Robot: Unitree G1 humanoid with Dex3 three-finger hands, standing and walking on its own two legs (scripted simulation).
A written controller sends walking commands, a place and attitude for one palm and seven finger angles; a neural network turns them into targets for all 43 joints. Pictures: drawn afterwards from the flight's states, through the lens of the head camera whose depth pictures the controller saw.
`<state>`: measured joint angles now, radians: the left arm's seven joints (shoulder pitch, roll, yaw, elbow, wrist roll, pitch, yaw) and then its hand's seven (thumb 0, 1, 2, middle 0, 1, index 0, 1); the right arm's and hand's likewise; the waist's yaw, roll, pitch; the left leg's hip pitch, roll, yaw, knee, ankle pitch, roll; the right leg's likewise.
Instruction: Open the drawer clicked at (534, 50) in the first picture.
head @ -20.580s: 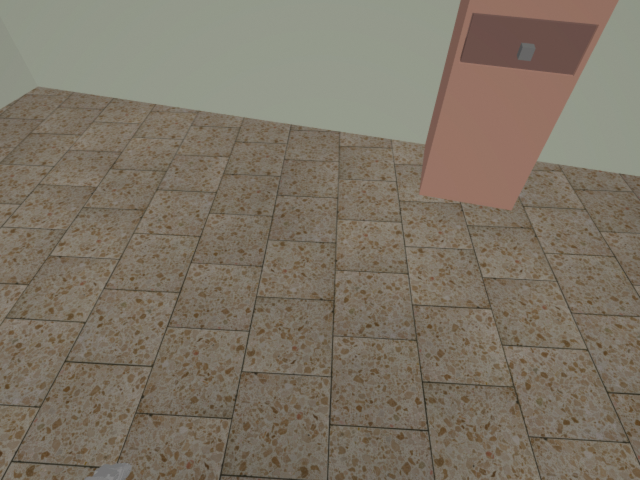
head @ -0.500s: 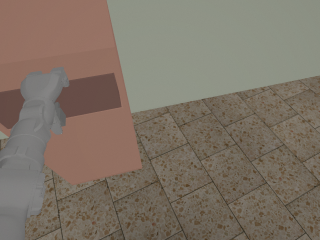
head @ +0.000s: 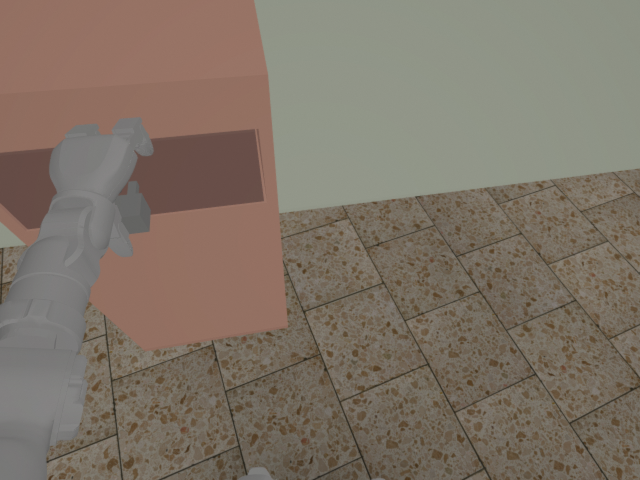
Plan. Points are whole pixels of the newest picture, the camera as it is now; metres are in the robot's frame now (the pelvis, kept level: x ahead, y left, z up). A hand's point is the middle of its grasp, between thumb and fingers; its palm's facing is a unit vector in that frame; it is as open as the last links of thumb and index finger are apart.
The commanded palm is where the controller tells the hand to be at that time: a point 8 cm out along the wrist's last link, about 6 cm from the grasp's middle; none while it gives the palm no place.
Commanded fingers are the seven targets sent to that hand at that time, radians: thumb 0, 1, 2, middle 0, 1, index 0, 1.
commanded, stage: move the hooked fingers above the handle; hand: left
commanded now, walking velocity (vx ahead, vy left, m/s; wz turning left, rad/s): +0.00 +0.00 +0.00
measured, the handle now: (132, 203) +0.50 +0.27 -0.01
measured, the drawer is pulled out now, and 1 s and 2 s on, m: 0.00 0.00 0.00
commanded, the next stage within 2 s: lower the fingers behind the handle in 0.98 s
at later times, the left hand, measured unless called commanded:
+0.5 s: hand (90, 202) +0.46 +0.29 +0.05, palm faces -0.09 +0.01 -1.00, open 13.8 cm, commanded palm +0.45 +0.27 +0.12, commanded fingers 0.00 -0.50 0.30 -0.30 -1.20 -0.30 -1.20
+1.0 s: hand (91, 191) +0.46 +0.28 +0.08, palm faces -0.08 +0.00 -1.00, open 13.7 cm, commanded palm +0.44 +0.27 +0.12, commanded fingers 0.00 -0.50 0.30 -0.30 -1.20 -0.30 -1.20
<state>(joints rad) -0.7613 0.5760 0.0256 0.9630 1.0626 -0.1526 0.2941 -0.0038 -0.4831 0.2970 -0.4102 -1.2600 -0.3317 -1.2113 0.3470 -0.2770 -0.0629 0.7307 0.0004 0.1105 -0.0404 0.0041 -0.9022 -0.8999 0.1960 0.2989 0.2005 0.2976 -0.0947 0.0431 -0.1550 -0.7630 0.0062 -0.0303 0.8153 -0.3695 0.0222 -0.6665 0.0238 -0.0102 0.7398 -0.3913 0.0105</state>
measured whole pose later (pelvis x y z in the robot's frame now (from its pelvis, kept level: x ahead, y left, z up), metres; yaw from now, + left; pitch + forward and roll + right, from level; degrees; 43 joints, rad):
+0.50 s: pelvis -0.01 +0.00 +0.00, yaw -1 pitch +18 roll -2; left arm -0.78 0.66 0.03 1.03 1.07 -0.13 0.20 0.00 -0.48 0.30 -0.32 -1.20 -0.32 -1.20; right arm 0.40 -0.28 -0.06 0.71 0.01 0.11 -0.05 0.00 -0.90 -0.90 0.20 0.30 0.20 0.30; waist -0.09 0.05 -0.13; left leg -0.75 0.01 -0.01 0.78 -0.34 0.02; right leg -0.67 0.03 0.01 0.72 -0.37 0.01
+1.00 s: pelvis +0.01 -0.01 +0.01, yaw -1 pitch +16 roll -1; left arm -0.73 0.61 0.05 1.01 1.05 -0.07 0.19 0.00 -0.48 0.30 -0.33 -1.20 -0.33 -1.21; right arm 0.33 -0.24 -0.04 0.69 0.02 0.12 -0.04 0.00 -0.90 -0.90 0.20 0.30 0.20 0.30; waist -0.07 0.06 -0.14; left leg -0.66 0.02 -0.01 0.72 -0.34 0.01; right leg -0.58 0.03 0.02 0.67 -0.37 0.00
